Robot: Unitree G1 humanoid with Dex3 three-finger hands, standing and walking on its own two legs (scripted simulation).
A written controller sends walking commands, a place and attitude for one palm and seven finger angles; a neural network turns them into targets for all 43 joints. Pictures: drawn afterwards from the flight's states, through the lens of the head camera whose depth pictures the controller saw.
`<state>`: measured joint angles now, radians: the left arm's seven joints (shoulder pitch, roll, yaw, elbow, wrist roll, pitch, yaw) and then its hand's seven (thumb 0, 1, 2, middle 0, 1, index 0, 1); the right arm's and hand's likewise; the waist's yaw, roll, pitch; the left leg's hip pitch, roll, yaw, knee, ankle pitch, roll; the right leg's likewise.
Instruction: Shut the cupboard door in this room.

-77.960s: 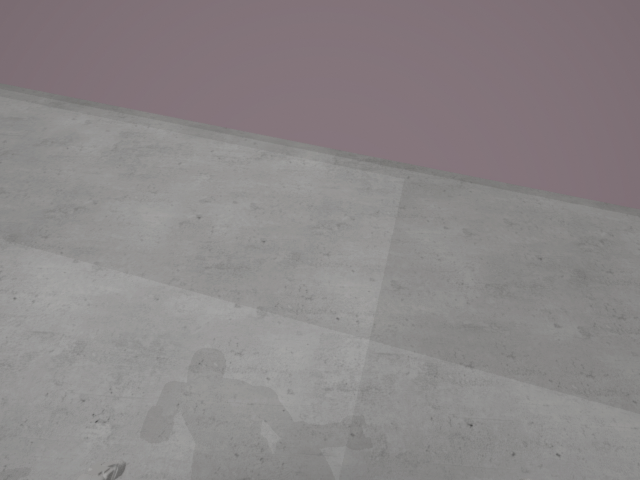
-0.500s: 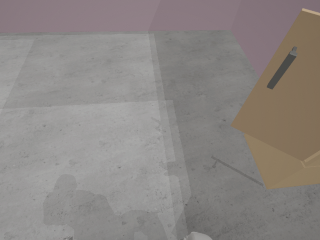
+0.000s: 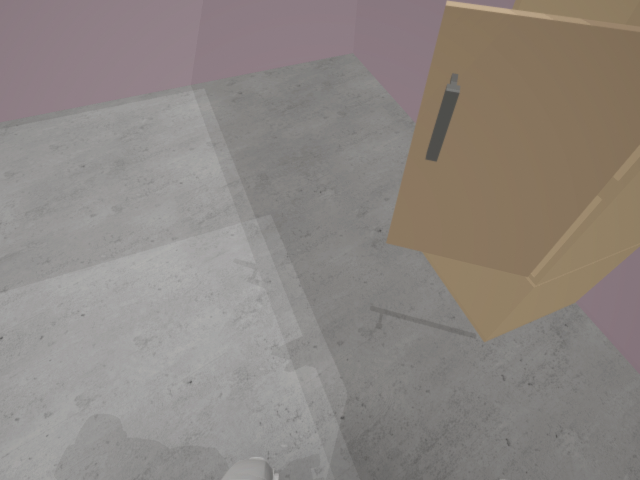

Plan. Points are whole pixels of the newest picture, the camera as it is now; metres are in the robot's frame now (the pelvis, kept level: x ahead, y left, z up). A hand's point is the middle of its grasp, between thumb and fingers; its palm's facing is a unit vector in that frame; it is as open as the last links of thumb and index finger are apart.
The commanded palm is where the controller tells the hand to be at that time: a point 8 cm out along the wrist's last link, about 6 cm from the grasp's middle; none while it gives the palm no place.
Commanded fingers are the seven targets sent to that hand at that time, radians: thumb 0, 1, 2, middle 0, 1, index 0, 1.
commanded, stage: turn to face it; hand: left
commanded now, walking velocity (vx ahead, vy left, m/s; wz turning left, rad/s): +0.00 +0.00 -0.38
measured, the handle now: (442, 118) +0.68 -0.17 +0.06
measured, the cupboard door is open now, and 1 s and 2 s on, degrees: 51 51 51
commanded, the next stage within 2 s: take the last steps up to it in 0.28 s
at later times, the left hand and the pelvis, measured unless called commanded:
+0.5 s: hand (183, 476) +0.14 +0.20 -0.16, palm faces -0.20 -0.96 -0.21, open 7.4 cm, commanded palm none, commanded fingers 0.00 0.90 0.90 -0.20 -0.30 -0.20 -0.30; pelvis +0.02 +0.02 +0.00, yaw -12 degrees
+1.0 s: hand out of the picture +0.13 +0.13 -0.20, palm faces -0.21 -0.97 -0.12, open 7.4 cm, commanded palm none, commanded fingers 0.00 0.90 0.90 -0.20 -0.30 -0.20 -0.30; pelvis +0.14 -0.04 -0.02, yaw -16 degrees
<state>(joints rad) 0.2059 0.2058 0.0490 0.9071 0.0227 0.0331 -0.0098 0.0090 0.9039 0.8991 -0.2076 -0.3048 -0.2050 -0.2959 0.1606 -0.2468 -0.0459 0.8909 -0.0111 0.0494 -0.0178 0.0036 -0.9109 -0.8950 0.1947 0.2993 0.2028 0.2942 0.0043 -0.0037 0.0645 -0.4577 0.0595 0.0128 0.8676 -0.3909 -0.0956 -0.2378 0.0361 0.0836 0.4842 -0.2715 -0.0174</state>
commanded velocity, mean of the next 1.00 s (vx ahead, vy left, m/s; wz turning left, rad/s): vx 0.17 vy -0.10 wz -0.22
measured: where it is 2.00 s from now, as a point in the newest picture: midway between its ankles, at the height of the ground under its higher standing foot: (366, 472)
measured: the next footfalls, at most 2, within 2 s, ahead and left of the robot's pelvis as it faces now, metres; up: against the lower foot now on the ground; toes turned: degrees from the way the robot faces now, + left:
left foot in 0.08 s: +0.07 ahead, +0.13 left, +0.00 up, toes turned +0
right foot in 0.56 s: +0.00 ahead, -0.10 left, +0.00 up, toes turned -17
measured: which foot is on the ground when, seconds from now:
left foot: up 0.00-0.06, down 0.08-0.56, up 0.58-0.96, down 0.98-1.00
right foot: down 0.00-0.08, up 0.10-0.54, down 0.56-1.00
